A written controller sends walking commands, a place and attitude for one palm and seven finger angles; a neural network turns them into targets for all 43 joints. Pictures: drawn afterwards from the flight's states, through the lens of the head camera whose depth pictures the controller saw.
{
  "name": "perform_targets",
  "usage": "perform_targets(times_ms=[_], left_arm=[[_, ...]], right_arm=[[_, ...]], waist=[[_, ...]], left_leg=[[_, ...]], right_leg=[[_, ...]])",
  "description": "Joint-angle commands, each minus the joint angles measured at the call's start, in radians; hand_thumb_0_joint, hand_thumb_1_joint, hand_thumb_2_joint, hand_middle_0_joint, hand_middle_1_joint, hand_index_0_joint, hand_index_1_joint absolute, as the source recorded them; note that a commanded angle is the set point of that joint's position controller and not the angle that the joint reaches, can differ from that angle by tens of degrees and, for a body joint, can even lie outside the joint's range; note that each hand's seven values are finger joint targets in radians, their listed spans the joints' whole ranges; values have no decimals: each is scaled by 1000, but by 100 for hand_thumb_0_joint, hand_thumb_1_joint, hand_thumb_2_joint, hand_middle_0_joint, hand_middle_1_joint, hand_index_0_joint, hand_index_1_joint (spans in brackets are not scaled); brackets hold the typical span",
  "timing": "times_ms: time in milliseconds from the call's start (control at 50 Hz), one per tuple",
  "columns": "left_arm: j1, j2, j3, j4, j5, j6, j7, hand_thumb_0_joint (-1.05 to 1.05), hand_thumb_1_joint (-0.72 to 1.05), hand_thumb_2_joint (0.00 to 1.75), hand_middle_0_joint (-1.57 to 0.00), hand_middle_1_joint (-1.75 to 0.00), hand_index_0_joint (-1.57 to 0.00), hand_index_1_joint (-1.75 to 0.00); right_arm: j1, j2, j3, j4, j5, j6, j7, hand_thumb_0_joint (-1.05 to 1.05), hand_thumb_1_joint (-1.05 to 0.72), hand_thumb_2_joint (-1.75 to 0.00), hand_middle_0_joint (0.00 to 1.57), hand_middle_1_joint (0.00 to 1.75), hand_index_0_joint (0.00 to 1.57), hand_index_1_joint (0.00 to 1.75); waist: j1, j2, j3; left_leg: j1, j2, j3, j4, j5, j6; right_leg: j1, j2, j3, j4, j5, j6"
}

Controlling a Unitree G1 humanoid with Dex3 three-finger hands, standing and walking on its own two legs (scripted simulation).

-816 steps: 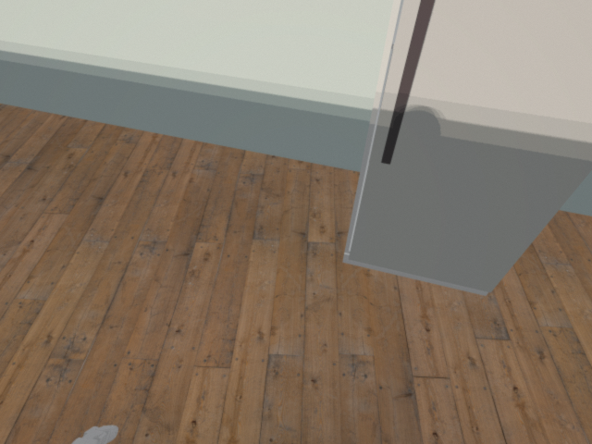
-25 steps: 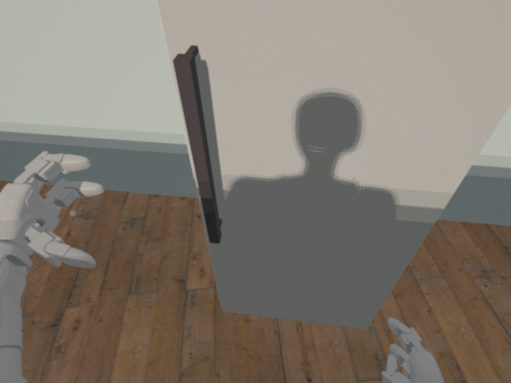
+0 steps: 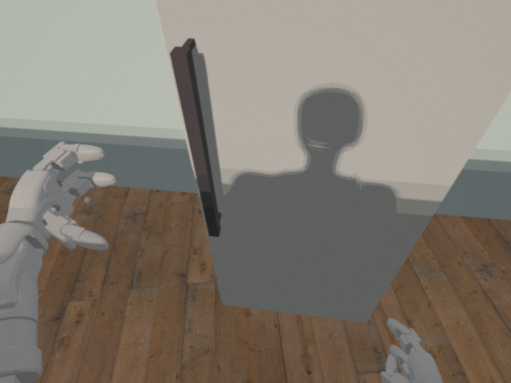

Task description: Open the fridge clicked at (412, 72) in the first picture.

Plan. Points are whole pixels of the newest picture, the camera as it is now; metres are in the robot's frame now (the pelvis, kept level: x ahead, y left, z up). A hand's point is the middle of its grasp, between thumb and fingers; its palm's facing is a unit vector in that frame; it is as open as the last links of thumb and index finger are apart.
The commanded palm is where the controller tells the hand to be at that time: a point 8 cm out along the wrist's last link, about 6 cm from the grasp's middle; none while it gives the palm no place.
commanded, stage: move the hooked fingers beside the handle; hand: left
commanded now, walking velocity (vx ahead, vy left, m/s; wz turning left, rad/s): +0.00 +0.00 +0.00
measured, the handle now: (205, 158) +0.49 +0.16 +0.09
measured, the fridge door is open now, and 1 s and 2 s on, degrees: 0 0 0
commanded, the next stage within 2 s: none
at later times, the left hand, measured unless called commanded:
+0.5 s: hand (116, 180) +0.35 +0.25 +0.16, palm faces +0.03 -1.00 -0.04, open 14.0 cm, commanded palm +0.32 +0.29 +0.16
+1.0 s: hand (146, 156) +0.41 +0.23 +0.16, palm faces -0.01 -1.00 -0.02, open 14.0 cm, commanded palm +0.39 +0.28 +0.15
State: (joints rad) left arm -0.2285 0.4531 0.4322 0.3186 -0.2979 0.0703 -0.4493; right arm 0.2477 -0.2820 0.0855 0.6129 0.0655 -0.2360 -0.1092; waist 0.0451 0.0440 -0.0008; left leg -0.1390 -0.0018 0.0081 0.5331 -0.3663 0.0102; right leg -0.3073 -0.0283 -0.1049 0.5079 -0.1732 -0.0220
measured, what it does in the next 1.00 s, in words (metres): stands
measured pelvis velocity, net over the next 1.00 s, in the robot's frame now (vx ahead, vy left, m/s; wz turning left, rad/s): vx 0.01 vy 0.00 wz -0.03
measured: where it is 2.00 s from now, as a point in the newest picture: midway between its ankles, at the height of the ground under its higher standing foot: outside the picture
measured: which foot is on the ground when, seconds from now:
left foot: down 0.00-1.00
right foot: down 0.00-1.00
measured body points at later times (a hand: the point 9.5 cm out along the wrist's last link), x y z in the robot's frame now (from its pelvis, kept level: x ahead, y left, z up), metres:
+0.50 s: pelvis +0.00 +0.00 +0.00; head +0.01 -0.02 +0.45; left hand +0.34 +0.30 +0.16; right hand +0.16 -0.24 -0.08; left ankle -0.05 +0.11 -0.73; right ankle +0.06 -0.11 -0.73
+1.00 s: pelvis +0.01 +0.00 +0.00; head +0.03 -0.01 +0.45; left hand +0.41 +0.28 +0.16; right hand +0.13 -0.26 -0.10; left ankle -0.05 +0.11 -0.73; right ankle +0.06 -0.11 -0.73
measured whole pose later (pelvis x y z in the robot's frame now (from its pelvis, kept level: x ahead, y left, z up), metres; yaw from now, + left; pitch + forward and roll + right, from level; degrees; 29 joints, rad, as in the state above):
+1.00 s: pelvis +0.01 +0.00 +0.00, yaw -2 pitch +4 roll +0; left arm -0.56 0.45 0.37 0.67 -0.23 -0.02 -0.37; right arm 0.30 -0.30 0.07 0.62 0.06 -0.16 -0.09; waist -0.02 0.03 -0.02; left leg -0.23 0.00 0.04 0.53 -0.36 0.01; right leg -0.42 -0.02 -0.08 0.52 -0.17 -0.02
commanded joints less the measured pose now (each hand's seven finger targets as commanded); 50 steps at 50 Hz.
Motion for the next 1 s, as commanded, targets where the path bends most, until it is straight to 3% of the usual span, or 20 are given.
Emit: perform_targets(times_ms=[0, 40, 80, 120, 180, 260, 340, 400, 440, 540, 560, 640, 660, 700, 780, 800, 840, 900, 940, 980], left_arm=[[-378, 311, 97, -203, -18, -90, 2, 0, -50, 30, -30, -120, -30, -120], [-329, 292, 99, -166, -26, -89, -4, 0, -50, 30, -30, -120, -30, -120], [-306, 310, 118, -116, -29, -81, -10, 0, -50, 30, -30, -120, -30, -120], [-340, 289, 90, -139, -23, -75, -10, 0, -50, 30, -30, -120, -30, -120], [-359, 278, 81, -212, -24, -86, 5, 0, -50, 30, -30, -120, -30, -120], [-368, 257, 65, -189, -21, -90, 25, 0, -50, 30, -30, -120, -30, -120], [-423, 253, 54, -176, -3, -91, 48, 0, -50, 30, -30, -120, -30, -120], [-449, 283, 74, -157, 3, -95, 52, 0, -50, 30, -30, -120, -30, -120], [-488, 236, 22, -139, 10, -100, 50, 0, -50, 30, -30, -120, -30, -120], [-532, 197, -23, -99, 15, -106, 55, 0, -50, 30, -30, -120, -30, -120], [-516, 211, -7, -90, 13, -106, 58, 0, -50, 30, -30, -120, -30, -120], [-559, 236, 6, -16, 28, -94, 73, 0, -50, 30, -30, -120, -30, -120], [-581, 265, 21, -11, 34, -100, 80, 0, -50, 30, -30, -120, -30, -120], [-623, 266, 16, -11, 40, -113, 84, 0, -50, 30, -30, -120, -30, -120], [-701, 234, -31, 24, 43, -139, 83, 0, -50, 30, -30, -120, -30, -120], [-714, 262, -9, 60, 47, -144, 84, 0, -50, 30, -30, -120, -30, -120], [-717, 259, -12, 81, 52, -152, 82, 0, -50, 30, -30, -120, -30, -120], [-695, 304, 29, 131, 53, -155, 80, 0, -50, 30, -30, -120, -30, -120], [-717, 285, 8, 172, 54, -153, 75, 0, -50, 30, -30, -120, -30, -120], [-764, 296, 2, 162, 61, -166, 74, 0, -50, 30, -30, -120, -30, -120]], right_arm=[[-83, -122, -54, -160, 0, -59, -9, 0, -90, -90, 20, 30, 20, 30], [-77, -123, -56, -164, -1, -58, -4, 0, -90, -90, 20, 30, 20, 30], [-70, -130, -58, -160, -1, -48, 2, 0, -90, -90, 20, 30, 20, 30], [-77, -130, -60, -169, 3, -42, 6, 0, -90, -90, 20, 30, 20, 30], [-78, -124, -63, -183, 1, -47, 10, 0, -90, -90, 20, 30, 20, 30], [-62, -127, -64, -167, -2, -42, 6, 0, -90, -90, 20, 30, 20, 30], [-57, -125, -64, -158, 0, -39, -1, 0, -90, -90, 20, 30, 20, 30], [-57, -124, -61, -154, -1, -32, -1, 0, -90, -90, 20, 30, 20, 30], [-59, -120, -59, -152, 3, -30, -4, 0, -90, -90, 20, 30, 20, 30], [-45, -123, -59, -144, 1, -27, -6, 0, -90, -90, 20, 30, 20, 30], [-43, -123, -60, -144, -3, -24, -3, 0, -90, -90, 20, 30, 20, 30], [-38, -128, -59, -141, 1, -6, 1, 0, -90, -90, 20, 30, 20, 30], [-35, -131, -60, -138, 0, 0, 1, 0, -90, -90, 20, 30, 20, 30], [-30, -128, -60, -145, -1, 3, 1, 0, -90, -90, 20, 30, 20, 30], [-12, -129, -60, -137, -1, 7, 0, 0, -90, -90, 20, 30, 20, 30], [4, -133, -63, -125, -1, 10, -2, 0, -90, -90, 20, 30, 20, 30], [13, -137, -64, -126, -3, 13, -1, 0, -90, -90, 20, 30, 20, 30], [28, -142, -67, -123, -5, 24, 7, 0, -90, -90, 20, 30, 20, 30], [36, -148, -68, -120, -2, 33, 9, 0, -90, -90, 20, 30, 20, 30], [45, -148, -71, -124, -3, 39, 13, 0, -90, -90, 20, 30, 20, 30]], waist=[[-16, 40, -235], [-6, 29, -232], [-4, -25, -211], [-7, 34, -210], [-2, 53, -254], [-11, 2, -233], [-22, 8, -239], [-18, 11, -253], [-32, 48, -227], [-40, 4, -241], [-29, -5, -255], [-37, -21, -233], [-37, -30, -232], [-38, -3, -277], [-57, 13, -290], [-64, -3, -284], [-57, 1, -316], [-48, -16, -324], [-64, -38, -293], [-63, 11, -317]], left_leg=[[-129, -5, -25, -106, 266, 2], [-145, -6, -21, -102, 283, 2], [-178, -3, -14, -102, 277, 6], [-173, -6, -11, -103, 268, 2], [-136, -5, -12, -100, 315, 0], [-145, -2, -8, -102, 303, 2], [-141, -2, -11, -113, 284, 0], [-151, -4, -7, -114, 281, 3], [-145, -5, -6, -119, 254, 0], [-135, -2, -14, -117, 271, -2], [-136, -1, -11, -113, 283, 0], [-184, -4, -5, -114, 238, 3], [-187, -1, -6, -112, 242, 5], [-177, -3, -5, -109, 254, 5], [-167, -1, -5, -102, 263, 5], [-173, -1, -3, -100, 265, 5], [-179, -3, -3, -100, 278, 4], [-207, -4, 1, -95, 295, 6], [-227, -2, 4, -93, 277, 9], [-220, -3, 2, -91, 280, 7]], right_leg=[[245, 5, 62, -39, 109, -7], [246, 3, 61, -30, 143, -7], [251, 2, 68, -30, 149, -5], [227, 0, 68, -28, 137, -7], [242, 3, 64, -18, 177, -10], [231, 8, 64, -24, 175, -7], [221, 6, 60, -28, 154, -5], [247, 3, 69, -29, 164, -5], [212, 3, 68, -36, 132, -7], [201, 6, 59, -29, 152, -7], [219, 6, 66, -26, 166, -9], [207, 0, 71, -29, 136, -5], [211, 2, 74, -28, 134, -7], [227, -2, 81, -22, 152, -7], [211, 0, 82, -17, 170, -8], [211, 2, 80, -18, 178, -7], [225, -1, 81, -9, 195, -8], [250, -3, 85, -1, 228, -8], [222, -2, 85, -2, 218, -5], [223, -2, 88, 3, 213, -9]])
